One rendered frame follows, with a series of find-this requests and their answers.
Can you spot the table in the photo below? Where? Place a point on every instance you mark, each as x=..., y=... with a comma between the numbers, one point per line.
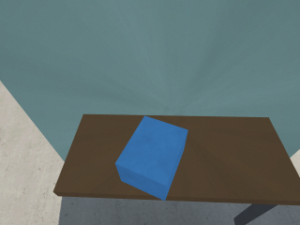
x=226, y=159

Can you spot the carton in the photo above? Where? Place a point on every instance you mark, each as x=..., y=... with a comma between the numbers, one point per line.
x=151, y=157

